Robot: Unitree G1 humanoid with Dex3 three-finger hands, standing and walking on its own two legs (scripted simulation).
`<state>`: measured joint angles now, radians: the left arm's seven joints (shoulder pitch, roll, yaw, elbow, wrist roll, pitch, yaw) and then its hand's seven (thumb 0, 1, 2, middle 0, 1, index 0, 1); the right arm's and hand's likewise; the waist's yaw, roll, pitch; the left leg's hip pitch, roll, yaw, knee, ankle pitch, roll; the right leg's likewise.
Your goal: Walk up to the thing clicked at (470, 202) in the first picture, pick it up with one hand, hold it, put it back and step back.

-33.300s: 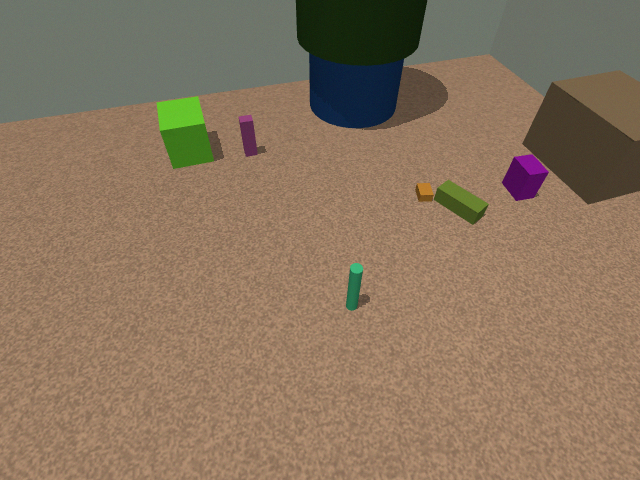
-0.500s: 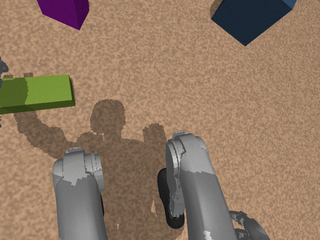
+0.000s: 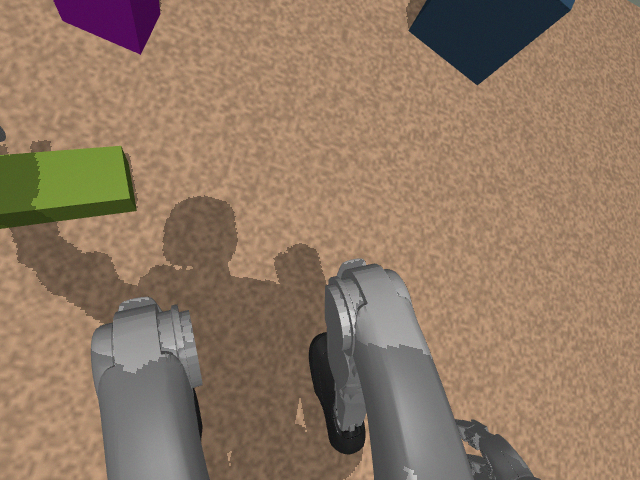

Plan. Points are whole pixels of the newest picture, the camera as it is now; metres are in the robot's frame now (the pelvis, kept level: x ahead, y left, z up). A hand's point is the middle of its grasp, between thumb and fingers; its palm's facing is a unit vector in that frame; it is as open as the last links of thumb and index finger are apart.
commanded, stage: rise first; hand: left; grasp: from above
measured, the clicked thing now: (50, 188) +0.50 +0.30 -0.30
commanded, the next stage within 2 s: approach in 1.24 s
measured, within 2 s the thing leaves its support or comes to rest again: neither
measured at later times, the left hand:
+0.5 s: hand out of the picture +0.45 +0.34 -0.18, palm faces -0.44 -0.08 -0.89, open 14.3 cm
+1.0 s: hand out of the picture +0.46 +0.34 -0.17, palm faces -0.45 -0.07 -0.89, open 14.3 cm
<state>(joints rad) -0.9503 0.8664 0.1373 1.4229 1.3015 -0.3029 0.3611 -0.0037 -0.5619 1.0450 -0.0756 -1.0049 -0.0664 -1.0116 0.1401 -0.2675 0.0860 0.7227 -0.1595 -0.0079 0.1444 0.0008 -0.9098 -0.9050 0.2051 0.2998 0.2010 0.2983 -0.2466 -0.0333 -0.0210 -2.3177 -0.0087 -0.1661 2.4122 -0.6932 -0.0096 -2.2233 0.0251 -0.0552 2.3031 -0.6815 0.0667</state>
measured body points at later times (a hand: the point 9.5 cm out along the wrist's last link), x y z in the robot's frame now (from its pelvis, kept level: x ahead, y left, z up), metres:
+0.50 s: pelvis +0.00 +0.00 -0.01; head +0.25 +0.09 +0.35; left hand +0.47 +0.34 -0.13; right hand +0.04 -0.27 -0.10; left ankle +0.07 +0.13 -0.30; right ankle +0.10 -0.14 -0.30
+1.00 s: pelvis +0.00 +0.00 +0.00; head +0.24 +0.10 +0.36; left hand +0.48 +0.34 -0.12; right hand +0.05 -0.27 -0.09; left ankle +0.07 +0.13 -0.30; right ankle +0.10 -0.14 -0.30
